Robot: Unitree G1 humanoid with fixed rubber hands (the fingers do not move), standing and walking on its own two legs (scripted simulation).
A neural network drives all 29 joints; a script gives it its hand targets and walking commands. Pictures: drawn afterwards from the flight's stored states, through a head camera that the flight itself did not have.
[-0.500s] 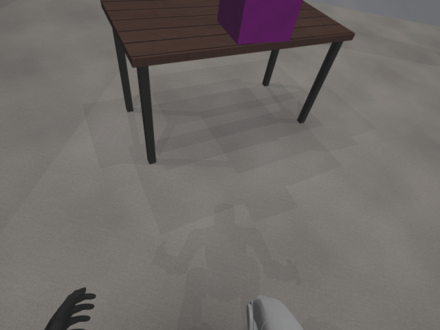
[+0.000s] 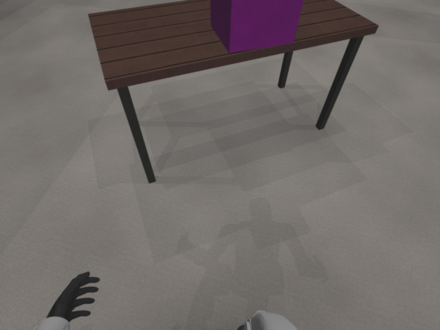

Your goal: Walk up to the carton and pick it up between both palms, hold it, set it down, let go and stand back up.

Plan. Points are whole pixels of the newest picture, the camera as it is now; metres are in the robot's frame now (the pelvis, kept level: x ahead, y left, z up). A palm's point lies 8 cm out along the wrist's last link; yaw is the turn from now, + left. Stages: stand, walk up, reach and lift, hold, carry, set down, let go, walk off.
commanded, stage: walk up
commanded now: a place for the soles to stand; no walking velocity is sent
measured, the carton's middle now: (253, 4) +1.24 -0.12 +0.04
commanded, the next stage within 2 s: none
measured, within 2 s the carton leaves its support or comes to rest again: neither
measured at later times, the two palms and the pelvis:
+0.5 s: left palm (103, 252) +0.28 +0.28 -0.11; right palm (413, 258) +0.24 -0.36 -0.05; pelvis +0.18 -0.03 +0.00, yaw +6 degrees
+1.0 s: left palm (156, 206) +0.38 +0.17 -0.08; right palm (426, 205) +0.38 -0.48 -0.08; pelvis +0.30 -0.15 -0.01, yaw +7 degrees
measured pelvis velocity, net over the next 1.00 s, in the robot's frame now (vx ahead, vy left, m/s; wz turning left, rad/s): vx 0.30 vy -0.15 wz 0.12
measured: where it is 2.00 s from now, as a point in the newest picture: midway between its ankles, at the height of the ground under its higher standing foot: (279, 253)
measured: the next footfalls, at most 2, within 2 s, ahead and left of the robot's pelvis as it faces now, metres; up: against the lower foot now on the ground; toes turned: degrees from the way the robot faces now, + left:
left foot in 0.46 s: +0.28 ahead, +0.08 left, +0.00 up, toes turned +7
right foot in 0.90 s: +0.42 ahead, -0.25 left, +0.00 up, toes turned +6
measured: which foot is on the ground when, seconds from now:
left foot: up 0.00-0.44, down 0.46-0.92, up 0.94-1.00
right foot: down 0.00-0.46, up 0.48-0.88, down 0.90-1.00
